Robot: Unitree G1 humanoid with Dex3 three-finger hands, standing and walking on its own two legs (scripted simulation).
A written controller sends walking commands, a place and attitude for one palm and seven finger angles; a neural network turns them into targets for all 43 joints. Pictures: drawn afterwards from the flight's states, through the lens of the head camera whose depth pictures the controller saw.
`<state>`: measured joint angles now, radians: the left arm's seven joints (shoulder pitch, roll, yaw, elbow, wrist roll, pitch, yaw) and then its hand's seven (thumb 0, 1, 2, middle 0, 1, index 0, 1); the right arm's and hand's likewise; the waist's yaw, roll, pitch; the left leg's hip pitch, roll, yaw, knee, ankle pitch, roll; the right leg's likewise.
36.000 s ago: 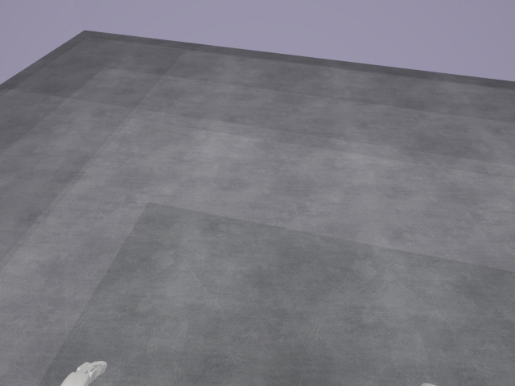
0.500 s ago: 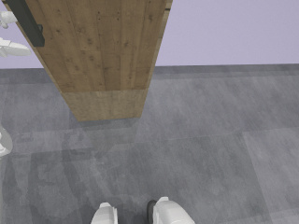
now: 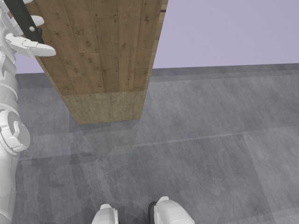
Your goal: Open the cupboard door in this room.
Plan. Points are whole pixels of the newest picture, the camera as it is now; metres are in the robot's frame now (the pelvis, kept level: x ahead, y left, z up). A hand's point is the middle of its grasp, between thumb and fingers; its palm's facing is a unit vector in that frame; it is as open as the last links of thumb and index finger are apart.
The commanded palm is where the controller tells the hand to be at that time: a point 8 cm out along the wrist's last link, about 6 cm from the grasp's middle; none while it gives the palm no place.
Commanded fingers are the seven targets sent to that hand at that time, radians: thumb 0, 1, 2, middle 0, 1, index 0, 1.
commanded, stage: slide the fingers in behind the handle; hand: left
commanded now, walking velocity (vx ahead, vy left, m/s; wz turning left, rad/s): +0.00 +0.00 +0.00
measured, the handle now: (25, 13) +0.61 +0.22 +0.12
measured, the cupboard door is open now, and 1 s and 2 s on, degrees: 0 0 29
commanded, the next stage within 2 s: close the thumb around the handle in 0.26 s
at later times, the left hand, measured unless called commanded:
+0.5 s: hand (33, 28) +0.57 +0.21 +0.12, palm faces +0.00 -1.00 -0.01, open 13.3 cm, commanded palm +0.55 +0.24 +0.11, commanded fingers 0.00 -0.05 0.49 -0.33 -1.25 -0.33 -1.25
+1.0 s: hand (34, 26) +0.56 +0.20 +0.12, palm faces +0.00 -1.00 -0.02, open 5.5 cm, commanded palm +0.55 +0.24 +0.11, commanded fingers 0.00 0.90 0.90 -0.40 -1.35 -0.40 -1.35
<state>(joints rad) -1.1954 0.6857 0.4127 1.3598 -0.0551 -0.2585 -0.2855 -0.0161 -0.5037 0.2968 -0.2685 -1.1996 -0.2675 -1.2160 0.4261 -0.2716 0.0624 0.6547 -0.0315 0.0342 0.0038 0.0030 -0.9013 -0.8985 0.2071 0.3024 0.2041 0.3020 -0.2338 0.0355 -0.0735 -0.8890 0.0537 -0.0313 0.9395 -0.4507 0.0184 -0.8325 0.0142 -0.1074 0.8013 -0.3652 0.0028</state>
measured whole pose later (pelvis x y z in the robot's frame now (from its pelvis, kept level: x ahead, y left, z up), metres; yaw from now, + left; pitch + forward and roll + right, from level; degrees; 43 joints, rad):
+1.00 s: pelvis +0.00 +0.00 +0.00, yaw -2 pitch +23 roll -4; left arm -1.14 0.72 0.45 1.31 -0.02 -0.27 -0.29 0.00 0.73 0.83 -0.38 -1.33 -0.40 -1.33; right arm 0.47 -0.27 0.06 0.62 -0.03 0.07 0.01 0.00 -0.90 -0.90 0.21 0.30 0.20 0.30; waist -0.24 0.05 -0.07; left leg -0.87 0.07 0.00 0.92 -0.45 0.02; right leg -0.84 0.03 -0.07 0.79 -0.35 0.01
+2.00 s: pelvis +0.01 -0.01 +0.02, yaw -1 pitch +12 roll -1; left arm -0.39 0.05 0.18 0.45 -0.06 -0.17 0.30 -0.01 0.68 0.73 -0.35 -1.35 -0.38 -1.34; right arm 0.26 -0.22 -0.01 0.56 -0.01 0.04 0.05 0.01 -0.90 -0.90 0.20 0.30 0.20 0.30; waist -0.04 0.06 -0.12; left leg -0.56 0.04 0.04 0.76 -0.41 0.01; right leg -0.57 0.00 -0.04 0.72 -0.35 0.00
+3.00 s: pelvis -0.02 -0.04 +0.03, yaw +1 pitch +5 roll +0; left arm -0.24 -0.13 -0.10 0.34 0.06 -0.11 0.58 -0.01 -0.41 0.34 -0.31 -1.09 -0.30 -1.09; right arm 0.20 -0.18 0.00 0.65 -0.06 0.05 -0.02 0.01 -0.90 -0.90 0.20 0.30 0.20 0.30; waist -0.01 0.04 -0.08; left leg -0.43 0.02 0.00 0.70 -0.35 -0.02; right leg -0.45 -0.01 -0.07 0.71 -0.35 -0.03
